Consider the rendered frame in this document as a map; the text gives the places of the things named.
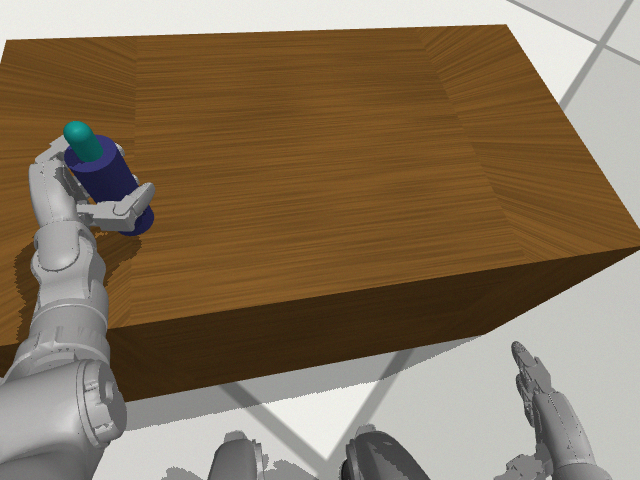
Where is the left robot hand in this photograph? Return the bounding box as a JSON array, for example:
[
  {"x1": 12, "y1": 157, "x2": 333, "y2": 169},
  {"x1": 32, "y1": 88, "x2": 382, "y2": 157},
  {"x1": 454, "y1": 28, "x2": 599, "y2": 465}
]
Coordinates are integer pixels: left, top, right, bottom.
[{"x1": 28, "y1": 134, "x2": 155, "y2": 232}]

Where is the left robot arm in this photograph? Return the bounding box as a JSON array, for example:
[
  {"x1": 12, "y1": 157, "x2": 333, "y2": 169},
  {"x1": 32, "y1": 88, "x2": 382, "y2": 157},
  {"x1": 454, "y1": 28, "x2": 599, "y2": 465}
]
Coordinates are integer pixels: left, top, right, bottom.
[{"x1": 0, "y1": 221, "x2": 127, "y2": 480}]

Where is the bottle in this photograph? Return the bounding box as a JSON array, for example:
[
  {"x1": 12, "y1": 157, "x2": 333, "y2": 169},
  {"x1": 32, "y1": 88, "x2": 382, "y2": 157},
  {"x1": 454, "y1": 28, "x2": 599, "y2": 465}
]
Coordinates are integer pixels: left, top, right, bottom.
[{"x1": 63, "y1": 121, "x2": 154, "y2": 236}]

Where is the right robot hand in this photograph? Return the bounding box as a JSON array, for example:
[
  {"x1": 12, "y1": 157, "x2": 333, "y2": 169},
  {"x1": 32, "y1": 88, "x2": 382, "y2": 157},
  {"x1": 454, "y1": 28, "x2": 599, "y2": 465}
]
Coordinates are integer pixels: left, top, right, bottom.
[{"x1": 494, "y1": 341, "x2": 597, "y2": 480}]

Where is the right robot arm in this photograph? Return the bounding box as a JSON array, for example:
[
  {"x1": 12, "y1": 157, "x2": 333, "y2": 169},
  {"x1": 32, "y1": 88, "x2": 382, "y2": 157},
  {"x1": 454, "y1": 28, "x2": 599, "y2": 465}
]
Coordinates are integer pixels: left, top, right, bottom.
[{"x1": 552, "y1": 463, "x2": 613, "y2": 480}]

